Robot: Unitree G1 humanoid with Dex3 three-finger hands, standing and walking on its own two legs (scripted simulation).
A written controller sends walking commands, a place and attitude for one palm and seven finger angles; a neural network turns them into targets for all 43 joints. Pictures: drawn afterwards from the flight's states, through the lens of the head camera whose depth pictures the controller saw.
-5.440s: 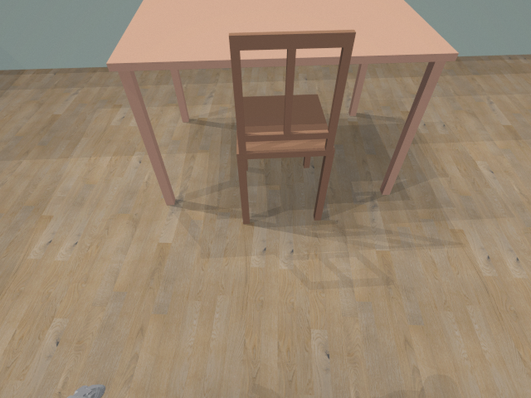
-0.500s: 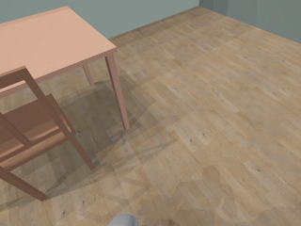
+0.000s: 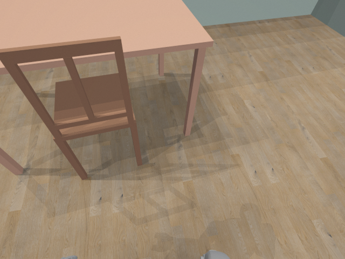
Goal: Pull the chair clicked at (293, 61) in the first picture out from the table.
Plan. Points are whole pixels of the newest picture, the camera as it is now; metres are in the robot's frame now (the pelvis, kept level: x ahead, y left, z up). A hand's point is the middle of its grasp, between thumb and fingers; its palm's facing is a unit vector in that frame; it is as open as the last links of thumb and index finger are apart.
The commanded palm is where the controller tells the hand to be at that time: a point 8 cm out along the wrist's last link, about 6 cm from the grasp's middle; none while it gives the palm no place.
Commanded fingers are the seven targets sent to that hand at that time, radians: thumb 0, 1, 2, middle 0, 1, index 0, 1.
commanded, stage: turn to face it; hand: left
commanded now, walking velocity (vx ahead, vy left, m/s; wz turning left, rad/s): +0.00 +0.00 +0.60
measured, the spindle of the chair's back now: (81, 91) +0.67 +0.40 -0.09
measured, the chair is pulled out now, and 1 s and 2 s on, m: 0.00 0.00 0.00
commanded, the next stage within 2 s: take the last steps up to it in 0.50 s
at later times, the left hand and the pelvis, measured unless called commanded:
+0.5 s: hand out of the picture -0.01 +0.18 -0.16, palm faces +0.29 -0.92 -0.25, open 7.4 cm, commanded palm none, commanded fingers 0.00 0.90 0.90 -0.20 -0.30 -0.20 -0.30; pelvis -0.02 -0.02 +0.00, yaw +16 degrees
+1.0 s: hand out of the picture -0.03 +0.22 -0.17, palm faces +0.35 -0.92 -0.19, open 7.4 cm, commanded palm none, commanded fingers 0.00 0.90 0.90 -0.20 -0.30 -0.20 -0.30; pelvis +0.01 +0.03 +0.01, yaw +20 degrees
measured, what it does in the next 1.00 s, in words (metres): steps on the spot, turning left: right foot, then left foot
